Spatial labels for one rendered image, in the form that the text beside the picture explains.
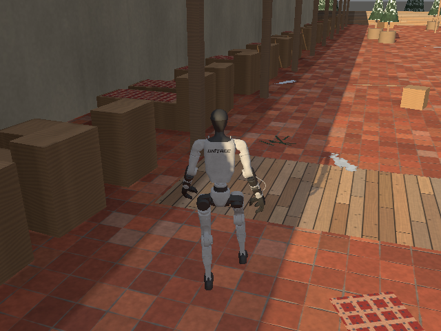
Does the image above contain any robot torso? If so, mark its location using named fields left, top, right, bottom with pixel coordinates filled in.
left=204, top=136, right=236, bottom=207

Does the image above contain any right robot hand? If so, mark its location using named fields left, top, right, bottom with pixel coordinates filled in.
left=249, top=196, right=265, bottom=213

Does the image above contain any robot right forearm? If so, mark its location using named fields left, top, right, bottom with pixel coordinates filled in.
left=247, top=168, right=263, bottom=199

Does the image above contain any robot right upper arm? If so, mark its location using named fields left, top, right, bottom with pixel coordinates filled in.
left=234, top=139, right=253, bottom=178

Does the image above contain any robot left forearm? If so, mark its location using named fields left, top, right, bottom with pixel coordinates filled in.
left=183, top=165, right=194, bottom=189

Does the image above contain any left robot hand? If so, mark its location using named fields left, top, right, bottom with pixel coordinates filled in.
left=182, top=186, right=198, bottom=199

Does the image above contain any robot left upper arm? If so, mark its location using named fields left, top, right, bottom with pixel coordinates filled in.
left=187, top=139, right=205, bottom=176

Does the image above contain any humanoid robot head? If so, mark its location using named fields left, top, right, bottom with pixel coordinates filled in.
left=207, top=109, right=232, bottom=142

